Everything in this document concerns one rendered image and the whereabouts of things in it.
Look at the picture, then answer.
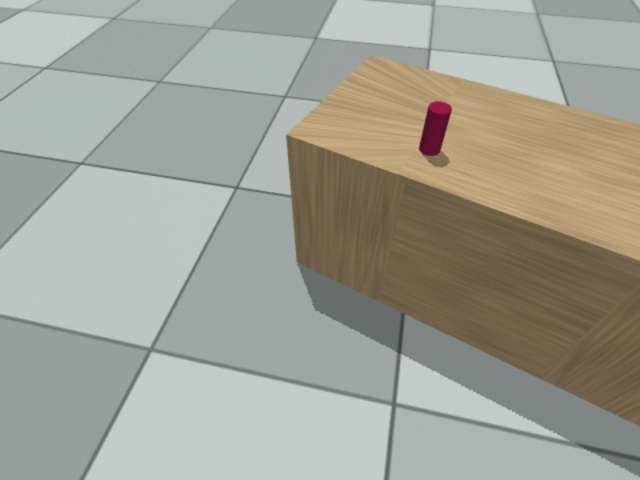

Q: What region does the can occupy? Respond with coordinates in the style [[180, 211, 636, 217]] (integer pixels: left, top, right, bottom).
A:
[[419, 101, 452, 156]]

